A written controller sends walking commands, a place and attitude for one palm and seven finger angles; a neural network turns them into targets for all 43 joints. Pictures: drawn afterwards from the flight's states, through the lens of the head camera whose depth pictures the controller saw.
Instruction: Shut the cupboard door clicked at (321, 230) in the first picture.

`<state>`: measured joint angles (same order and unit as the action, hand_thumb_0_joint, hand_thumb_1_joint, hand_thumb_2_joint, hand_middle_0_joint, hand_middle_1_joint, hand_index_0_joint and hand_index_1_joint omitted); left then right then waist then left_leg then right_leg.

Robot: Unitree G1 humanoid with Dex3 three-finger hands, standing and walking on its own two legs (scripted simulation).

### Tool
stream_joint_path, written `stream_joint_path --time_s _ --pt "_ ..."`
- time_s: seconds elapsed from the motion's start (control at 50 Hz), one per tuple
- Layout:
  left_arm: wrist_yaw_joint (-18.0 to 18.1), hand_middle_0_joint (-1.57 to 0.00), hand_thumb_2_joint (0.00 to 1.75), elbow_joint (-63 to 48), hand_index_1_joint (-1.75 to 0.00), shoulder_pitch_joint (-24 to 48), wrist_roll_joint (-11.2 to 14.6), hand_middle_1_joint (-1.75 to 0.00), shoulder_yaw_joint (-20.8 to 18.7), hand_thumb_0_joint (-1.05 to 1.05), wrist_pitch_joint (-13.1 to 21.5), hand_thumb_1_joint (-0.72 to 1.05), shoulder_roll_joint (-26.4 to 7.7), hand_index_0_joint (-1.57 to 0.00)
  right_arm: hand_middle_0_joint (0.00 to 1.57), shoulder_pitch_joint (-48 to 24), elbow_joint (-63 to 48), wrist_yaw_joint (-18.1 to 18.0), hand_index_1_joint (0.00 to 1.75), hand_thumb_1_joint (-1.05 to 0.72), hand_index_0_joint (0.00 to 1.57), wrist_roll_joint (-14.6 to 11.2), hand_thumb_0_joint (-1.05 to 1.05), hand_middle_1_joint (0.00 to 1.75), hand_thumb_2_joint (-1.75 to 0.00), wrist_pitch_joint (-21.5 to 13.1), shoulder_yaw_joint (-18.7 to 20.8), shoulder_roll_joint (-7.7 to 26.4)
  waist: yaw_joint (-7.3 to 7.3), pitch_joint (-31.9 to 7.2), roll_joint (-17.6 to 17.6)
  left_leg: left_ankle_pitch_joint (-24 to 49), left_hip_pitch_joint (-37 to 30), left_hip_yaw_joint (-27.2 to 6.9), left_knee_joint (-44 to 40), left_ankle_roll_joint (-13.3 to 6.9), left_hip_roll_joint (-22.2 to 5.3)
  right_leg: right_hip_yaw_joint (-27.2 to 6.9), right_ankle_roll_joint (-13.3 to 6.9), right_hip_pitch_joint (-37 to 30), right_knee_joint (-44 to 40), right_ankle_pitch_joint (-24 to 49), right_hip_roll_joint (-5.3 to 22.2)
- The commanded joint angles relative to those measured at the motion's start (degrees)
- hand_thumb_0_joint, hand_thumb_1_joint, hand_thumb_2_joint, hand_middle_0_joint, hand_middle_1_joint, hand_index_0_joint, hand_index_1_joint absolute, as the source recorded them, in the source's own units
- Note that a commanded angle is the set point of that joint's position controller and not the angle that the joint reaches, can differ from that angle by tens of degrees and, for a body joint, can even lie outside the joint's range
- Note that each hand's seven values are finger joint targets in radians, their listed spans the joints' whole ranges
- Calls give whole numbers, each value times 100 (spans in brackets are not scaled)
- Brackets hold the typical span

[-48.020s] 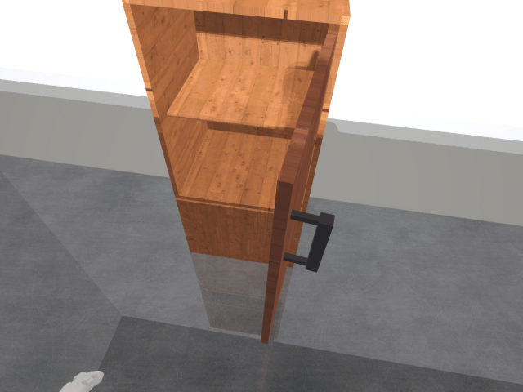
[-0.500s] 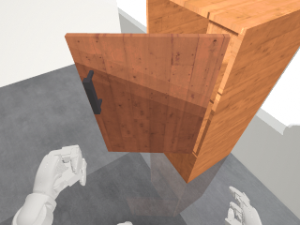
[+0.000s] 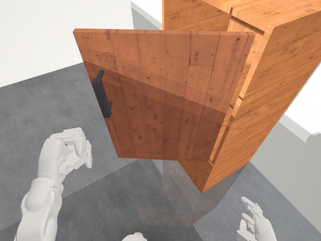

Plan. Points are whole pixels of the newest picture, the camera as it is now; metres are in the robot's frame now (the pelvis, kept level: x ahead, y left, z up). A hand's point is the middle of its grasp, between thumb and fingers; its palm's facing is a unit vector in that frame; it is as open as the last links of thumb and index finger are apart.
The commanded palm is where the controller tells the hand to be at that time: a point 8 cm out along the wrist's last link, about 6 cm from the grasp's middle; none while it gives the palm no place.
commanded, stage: bring the fist close to the handle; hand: left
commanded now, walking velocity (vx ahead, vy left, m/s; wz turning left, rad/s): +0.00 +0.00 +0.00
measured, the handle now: (104, 94) +0.47 +0.20 +0.09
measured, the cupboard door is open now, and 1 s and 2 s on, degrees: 56 56 46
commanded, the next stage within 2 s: push the door shut along its arc in 1.14 s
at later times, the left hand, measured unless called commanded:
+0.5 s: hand (102, 133) +0.34 +0.18 +0.09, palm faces +0.00 -1.00 -0.01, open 3.1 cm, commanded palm +0.32 +0.23 +0.10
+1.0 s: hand (110, 117) +0.39 +0.17 +0.10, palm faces +0.00 -1.00 -0.02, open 3.1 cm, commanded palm +0.36 +0.22 +0.10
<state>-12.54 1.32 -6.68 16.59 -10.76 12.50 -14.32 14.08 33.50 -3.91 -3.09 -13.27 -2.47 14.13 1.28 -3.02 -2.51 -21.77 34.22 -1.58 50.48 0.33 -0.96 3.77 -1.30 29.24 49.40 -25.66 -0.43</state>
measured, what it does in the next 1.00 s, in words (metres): stands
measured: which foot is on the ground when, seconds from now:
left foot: down 0.00-1.00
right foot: down 0.00-1.00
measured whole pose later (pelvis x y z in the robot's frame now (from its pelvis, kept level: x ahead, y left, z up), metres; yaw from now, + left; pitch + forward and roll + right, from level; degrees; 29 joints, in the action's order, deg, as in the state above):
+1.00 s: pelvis +0.00 +0.00 +0.00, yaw -2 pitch +8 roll -1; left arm -9.0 32.7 21.2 11.7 -11.8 14.9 -14.7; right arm 17.0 36.9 -2.4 -3.1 -5.8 -0.4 15.5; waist -1.7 -3.2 -2.0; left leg -20.5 34.9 0.6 47.8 -0.1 -1.2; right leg 1.6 -0.8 31.2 47.7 -24.1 -0.6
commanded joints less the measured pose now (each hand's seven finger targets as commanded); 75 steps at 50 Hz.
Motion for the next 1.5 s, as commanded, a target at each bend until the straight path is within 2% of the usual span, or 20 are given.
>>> stream_joint_path --time_s 0.0,0.06,0.16,0.3,0.36,0.5,0.6,0.66,0.76,0.82,0.9,1.02,1.06,1.14,1.16,1.26,1.34,1.36,1.4,1.48 --pt "-253 -130 90 -649 -150 878 77 -150 -145 0 -97 90 -769 -130 20 -220 -903 -32 30 -90 20 -28 0 30 -90 -271 283 760 -67 -1167 87 943 -791 12 -809 -187 159 -332 80 -346 -931 1529 29" --pt "-106 -130 90 -644 -150 1243 123 -150 -462 0 -196 90 -987 -130 20 -285 -934 -46 30 -90 20 -7 0 30 -90 -210 278 778 12 -1110 291 1009 -832 -1 -899 -178 152 -266 62 -431 -948 1544 1" --pt "314 -130 90 -937 -150 1690 5 -150 -465 0 222 90 -854 -130 20 -283 -879 27 30 -90 20 66 0 30 -90 -192 304 731 4 -1489 146 1359 -1173 -7 -913 -155 122 -132 28 -433 -736 1873 -54" --pt "312 -130 90 -199 -150 2280 -302 -150 81 0 170 90 -554 -130 20 -198 -734 96 30 -90 20 18 0 30 -90 -34 339 768 -212 -1213 12 1032 -1118 -6 -973 -151 85 -122 25 -119 -803 1587 -48" --pt "346 -130 90 92 -150 2493 -258 -150 -216 0 51 90 -840 -130 20 -180 -691 54 30 -90 20 27 0 30 -90 45 346 828 -176 -1288 276 963 -1062 6 -989 -168 90 -167 34 -249 -898 1546 -55" --pt "540 -130 90 493 -150 3894 -315 -150 -334 0 340 90 -950 -130 20 -201 -538 27 30 -90 20 48 0 30 -90 140 323 775 -251 -1610 25 1066 -1236 23 -938 -146 79 -199 19 -207 -833 1626 -41" --pt "359 -130 90 1433 -150 3889 -345 -150 -282 0 290 90 -934 -130 20 -52 -462 79 30 -90 20 33 0 30 -90 238 358 833 -259 -1572 223 1138 -1075 86 -900 -160 92 -234 41 -254 -873 1825 -27" --pt "283 -130 90 1944 -150 4098 -337 -150 -563 0 187 90 -1278 -130 20 22 -426 64 30 -90 20 28 0 30 -90 344 376 902 -252 -1450 388 1034 -889 108 -894 -180 99 -287 56 -274 -950 1740 -15" --pt "288 -130 90 1799 -150 4703 -300 -150 -685 0 434 90 -1431 -130 20 45 -488 61 30 -90 20 45 0 30 -90 411 393 899 -197 -1862 148 1229 -1024 128 -818 -185 119 -352 36 -433 -874 1941 -7" --pt "313 -130 90 1552 -150 4771 -337 -150 -368 0 672 90 -1054 -130 20 81 -485 119 30 -90 20 38 0 30 -90 379 420 828 -229 -2106 -218 1460 -1322 120 -782 -153 97 -269 11 -293 -742 2121 -38" --pt "349 -130 90 1969 -150 4580 -381 -150 -388 0 660 90 -1100 -130 20 151 -421 135 30 -90 20 18 0 30 -90 418 456 891 -308 -1711 320 1119 -1001 127 -834 -197 85 -290 56 -202 -860 1848 -48" --pt "447 -130 90 2006 -150 4957 -404 -150 -464 0 530 90 -1188 -130 20 89 -468 100 30 -90 20 24 0 30 -90 509 428 881 -298 -1720 174 916 -1001 165 -917 -211 119 -342 73 -232 -964 1610 -15" --pt "505 -130 90 2008 -150 4941 -414 -150 -758 0 602 90 -1545 -130 20 119 -450 72 30 -90 20 43 0 30 -90 527 429 906 -265 -1811 259 937 -979 176 -880 -217 99 -388 75 -352 -972 1619 -26" --pt "493 -130 90 1912 -150 5147 -442 -150 -466 0 801 90 -1203 -130 20 104 -417 102 30 -90 20 45 0 30 -90 493 425 833 -333 -1949 -6 1112 -1155 184 -833 -201 98 -354 64 -269 -862 1876 -46" --pt "491 -130 90 2088 -150 4857 -455 -150 -684 0 783 90 -1429 -130 20 165 -416 97 30 -90 20 59 0 30 -90 507 450 873 -274 -1967 212 1157 -1078 185 -802 -213 92 -368 67 -384 -866 1928 -55" --pt "269 -130 90 2640 -150 4761 -437 -150 -486 0 538 90 -1305 -130 20 214 -404 109 30 -90 20 20 0 30 -90 558 428 936 -367 -1518 342 940 -853 176 -853 -222 108 -355 84 -215 -971 1765 -40" --pt "95 -130 90 2709 -150 5957 -410 -150 -358 0 549 90 -1364 -130 20 188 -356 45 30 -90 20 -3 0 30 -90 598 401 930 -571 -1498 290 750 -851 145 -818 -239 119 -399 98 0 -1001 1538 -23" --pt "100 -130 90 2654 -150 6096 -408 -150 -613 0 627 90 -1678 -130 20 226 -345 15 30 -90 20 20 0 30 -90 602 428 964 -530 -1675 295 850 -918 141 -763 -247 111 -435 87 -109 -969 1626 -24" --pt "35 -130 90 2551 -150 6281 -394 -150 -578 0 765 90 -1651 -130 20 231 -351 16 30 -90 20 15 0 30 -90 590 412 927 -494 -2097 -67 1112 -1170 100 -721 -208 108 -379 37 -146 -812 1875 -28" --pt "-76 -130 90 2904 -150 6698 -427 -150 -290 0 899 90 -1451 -130 20 354 -202 36 30 -90 20 16 0 30 -90 550 431 954 -650 -2157 -169 1158 -1339 8 -622 -185 66 -296 24 253 -704 1819 -68"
